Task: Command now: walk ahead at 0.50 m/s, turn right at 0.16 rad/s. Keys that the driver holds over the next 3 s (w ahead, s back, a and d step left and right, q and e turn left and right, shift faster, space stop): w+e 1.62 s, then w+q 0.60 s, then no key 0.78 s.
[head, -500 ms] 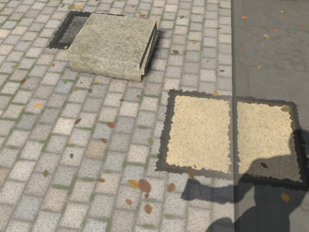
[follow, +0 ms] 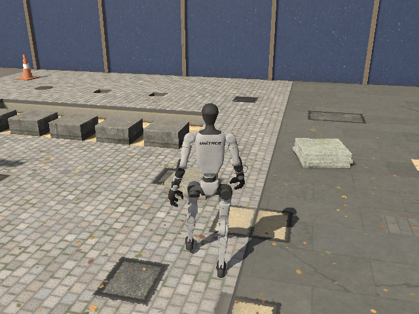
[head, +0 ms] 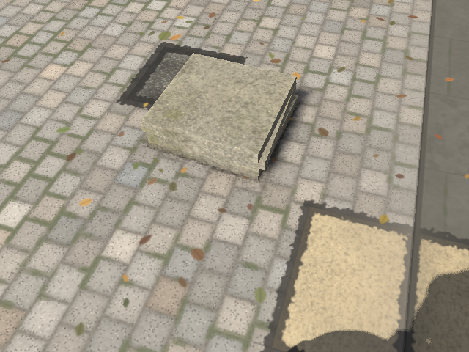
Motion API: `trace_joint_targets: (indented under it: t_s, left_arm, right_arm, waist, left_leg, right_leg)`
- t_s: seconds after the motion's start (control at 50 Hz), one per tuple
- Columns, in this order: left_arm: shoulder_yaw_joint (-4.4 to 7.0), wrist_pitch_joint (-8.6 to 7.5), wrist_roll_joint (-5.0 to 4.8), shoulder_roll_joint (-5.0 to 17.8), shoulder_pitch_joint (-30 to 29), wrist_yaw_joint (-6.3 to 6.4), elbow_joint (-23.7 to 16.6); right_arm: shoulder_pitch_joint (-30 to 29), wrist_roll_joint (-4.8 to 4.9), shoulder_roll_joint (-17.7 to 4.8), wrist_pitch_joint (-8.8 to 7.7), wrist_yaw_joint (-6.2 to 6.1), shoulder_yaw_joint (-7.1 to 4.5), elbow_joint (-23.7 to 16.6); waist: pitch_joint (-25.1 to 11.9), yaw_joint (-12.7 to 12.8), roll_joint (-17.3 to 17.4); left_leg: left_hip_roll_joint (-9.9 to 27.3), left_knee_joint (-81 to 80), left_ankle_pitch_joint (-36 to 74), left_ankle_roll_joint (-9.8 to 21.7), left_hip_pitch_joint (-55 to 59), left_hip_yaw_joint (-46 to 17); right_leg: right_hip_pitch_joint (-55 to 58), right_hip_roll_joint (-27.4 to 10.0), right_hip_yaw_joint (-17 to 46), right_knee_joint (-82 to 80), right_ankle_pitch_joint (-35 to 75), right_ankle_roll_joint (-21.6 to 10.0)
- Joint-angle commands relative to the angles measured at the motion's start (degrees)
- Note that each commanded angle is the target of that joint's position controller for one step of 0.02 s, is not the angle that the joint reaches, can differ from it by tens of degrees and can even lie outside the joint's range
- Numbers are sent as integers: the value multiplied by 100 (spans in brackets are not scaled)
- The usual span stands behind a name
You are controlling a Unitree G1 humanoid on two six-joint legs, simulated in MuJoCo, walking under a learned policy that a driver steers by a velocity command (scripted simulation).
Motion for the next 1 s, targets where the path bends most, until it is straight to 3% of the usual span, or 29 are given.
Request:
trace_joint_targets:
  t_s: [0.02, 0.08, 0.1, 0.12, 0.14, 0.16, 0.18, 0.2, 0.22, 0.24, 0.28, 0.3, 0.36, 0.46, 0.56, 0.62, 0.64, 0.66, 0.68, 0.7, 0.72, 0.74, 0.76, 0.78, 0.8, 0.86, 0.9, 0.96, 1.0]
  left_arm:
    - [222, 42, -58, 964, 335, 64, -64]
    - [294, 124, -75, 1090, 190, 114, -95]
    - [300, 148, -69, 1110, 58, 117, -137]
    - [245, 162, -23, 966, 14, 111, -188]
    - [130, 162, 84, 681, 26, 111, -371]
    - [-77, 57, 3, -131, 890, 65, -391]
    - [77, -9, -145, 559, 567, 75, -337]
    - [195, -35, -250, 917, 12, 89, -519]
    - [208, -20, -231, 875, -211, 129, -567]
    - [240, 13, -152, 793, -280, 146, -590]
    - [261, 154, -152, 539, -101, 118, -588]
    - [253, 220, -158, 422, -131, 108, -641]
    - [268, 331, -100, 390, -463, 96, -882]
    - [202, 262, -68, 294, -1289, -80, -1200]
    - [157, 272, -71, 327, -2084, -258, -1662]
    - [286, 313, -68, 595, -1749, -310, -1759]
    - [403, 325, -86, 785, -1156, -301, -1639]
    - [603, 335, -100, 1119, -177, -239, -1373]
    - [786, 396, -114, 1692, 536, -102, -1208]
    - [781, 312, -97, 2078, 114, -118, -1430]
    - [614, 218, -41, 1555, 232, -182, -1503]
    - [534, 134, -8, 1272, 57, -186, -1474]
    - [479, 85, -29, 1092, -322, -189, -1520]
    - [419, 74, -13, 898, -684, -165, -1604]
    - [371, 79, 35, 809, -860, -134, -1696]
    - [409, 46, 2, 1002, -728, -36, -1687]
    - [442, 53, -17, 1115, -543, 48, -1641]
    - [446, 95, -42, 1111, -338, 102, -1576]
    - [458, 111, -57, 1134, -167, 104, -1495]
  right_arm:
    - [-831, 29, -374, -152, 86, -45, -590]
    - [-545, 33, -618, -239, 135, -128, -570]
    - [-100, 31, -748, -261, 117, -202, -459]
    - [795, 15, -1011, -270, 66, -344, -195]
    - [1826, -83, -1419, -265, 2, -455, -32]
    - [2115, -70, -1750, -195, 18, -530, 108]
    - [2000, -39, -1124, -194, 17, -371, 29]
    - [1531, -28, -835, -213, -8, -284, -50]
    - [1088, -49, -697, -225, -11, -235, -104]
    - [824, -76, -552, -238, -5, -203, -102]
    - [593, -141, -419, -270, -3, -183, -56]
    - [579, -133, -463, -288, -12, -202, -22]
    - [681, -140, -669, -307, -82, -279, 78]
    - [864, -116, -893, -215, -177, -338, 125]
    - [1319, 17, -1109, -23, -194, -419, 241]
    - [1179, 89, -1316, 101, -215, -487, 172]
    - [1095, 109, -1359, 153, -223, -500, 139]
    - [1038, 101, -1276, 180, -231, -457, 98]
    - [1189, -111, -873, 129, -216, -313, -42]
    - [1445, -144, -281, -80, -152, -125, -400]
    - [802, 94, -836, -315, -61, -220, -469]
    - [480, 241, -905, -421, -22, -237, -596]
    - [517, 147, -845, -452, -61, -227, -511]
    - [579, -3, -915, -416, -102, -281, -430]
    - [692, -34, -931, -334, -90, -309, -397]
    - [597, -133, -731, -159, -97, -290, -490]
    - [153, -154, -628, -133, -114, -249, -642]
    - [-419, -108, -491, -168, -63, -180, -814]
    - [-726, -53, -488, -200, -17, -158, -941]
  waist:
    - [475, -11, -544]
    - [252, -301, -682]
    - [-3, -575, -735]
    - [-604, -970, -667]
    - [-1543, -1306, -108]
    - [-2324, -877, 1505]
    - [-2055, -1074, 958]
    - [-1178, -1028, 656]
    - [-715, -842, 281]
    - [-405, -695, 269]
    - [-200, -431, 428]
    - [-111, -382, 368]
    - [100, -364, 124]
    - [284, -608, -41]
    - [499, -834, -57]
    - [112, -469, 207]
    - [-225, -107, 226]
    - [-722, 399, 68]
    - [-1185, 504, -946]
    - [-1802, -152, -1936]
    - [-1910, 280, -1066]
    - [-1189, 207, -884]
    - [-708, -87, -335]
    - [-535, -295, -311]
    - [-444, -454, -392]
    - [-326, -531, -372]
    - [-151, -411, -421]
    - [-24, -178, -647]
    - [40, -47, -728]
  left_leg:
    - [-154, -459, -92, 65, -114, -12]
    - [-306, -707, -599, 188, 570, -4]
    - [-454, -820, -724, 276, 1289, 134]
    - [-449, -774, -648, 440, 2622, 162]
    - [567, -541, -731, 781, 4387, -884]
    - [1879, -1101, -1756, 1621, 6261, -3369]
    - [1722, -1617, -2639, 1446, 5872, -3697]
    - [1546, -1762, -2645, 1155, 5088, -2796]
    - [1358, -1939, -2170, 1024, 4273, -2153]
    - [1201, -2132, -1744, 988, 3640, -1654]
    - [947, -2467, -1323, 924, 2976, -890]
    - [952, -2580, -1115, 969, 2831, -637]
    - [980, -2775, -626, 1075, 2795, -66]
    - [826, -2821, -203, 947, 3083, 833]
    - [1110, -2460, 272, 821, 4036, 1177]
    - [1146, -1412, 2613, 631, 4350, 1431]
    - [1052, -525, 3294, 546, 4247, 1539]
    - [806, 771, 3033, 340, 3650, 1669]
    - [459, 2680, 320, 44, 2026, 1680]
    - [-853, 4473, -3815, -242, -223, 672]
    - [-618, 4774, -3663, -82, -837, -348]
    - [-368, 4528, -3170, 86, -1139, -283]
    - [-90, 3965, -2708, 122, -823, -295]
    - [89, 3423, -2446, 84, -373, -311]
    - [170, 3198, -2270, 46, -7, -332]
    - [65, 2442, -1832, -228, 216, -186]
    - [-53, 1615, -1184, -367, 73, -155]
    - [-315, 313, -144, -391, 382, -133]
    - [-445, -152, 169, -358, 617, -115]
  right_leg:
    - [-1, -1730, 920, -84, 1633, -798]
    - [226, -1877, 1173, 413, 2176, -668]
    - [131, -1751, 1115, 890, 2882, -581]
    - [-261, -1406, 926, 1879, 3150, -419]
    - [-1397, -950, 644, 3618, 1725, -203]
    - [-3619, -40, 463, 5528, -1867, 163]
    - [-4130, -328, 1120, 6215, -2118, 121]
    - [-4438, -592, 1042, 6315, -1603, 51]
    - [-4250, -869, 913, 6174, -1094, 60]
    - [-4032, -1036, 911, 5931, -745, 83]
    - [-3517, -1230, 914, 5681, -430, 96]
    - [-3537, -1276, 872, 5605, -363, 115]
    - [-3949, -1337, 901, 5120, 225, 211]
    - [-3925, -1217, 500, 3567, 1438, 227]
    - [-4111, -1051, 112, 2764, 1053, 25]
    - [-3290, -582, -313, 2665, 235, -281]
    - [-2515, -316, -462, 2549, 130, -437]
    - [-1071, -56, -426, 2185, 464, -660]
    - [579, -1029, 1165, 2076, 572, -1029]
    - [1985, -2264, 4697, 993, -642, -2192]
    - [2008, -2365, 4888, 468, -783, -2027]
    - [1472, -2186, 4008, 526, -390, -1779]
    - [572, -1896, 3250, 558, 276, -1548]
    - [-105, -1672, 2724, 536, 844, -1388]
    - [-549, -1529, 2479, 409, 1164, -1335]
    - [-1118, -1360, 2080, 209, 1834, -1396]
    - [-1242, -1216, 1885, 164, 1752, -1297]
    - [-1422, -953, 1687, 217, 1097, -1022]
    - [-1459, -982, 1801, 261, 808, -922]
Next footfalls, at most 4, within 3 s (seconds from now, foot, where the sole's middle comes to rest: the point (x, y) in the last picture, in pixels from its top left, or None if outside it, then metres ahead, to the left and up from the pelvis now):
0.12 left None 0.27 0.14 -0.78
0.66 right None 0.49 -0.17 -0.78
1.16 left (308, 247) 0.84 -0.13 -0.78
1.68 right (433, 257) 0.82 -0.52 -0.78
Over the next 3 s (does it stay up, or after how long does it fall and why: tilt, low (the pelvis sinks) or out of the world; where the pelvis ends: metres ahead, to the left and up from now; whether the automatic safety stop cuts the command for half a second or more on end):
stays up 1.15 -0.74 -0.01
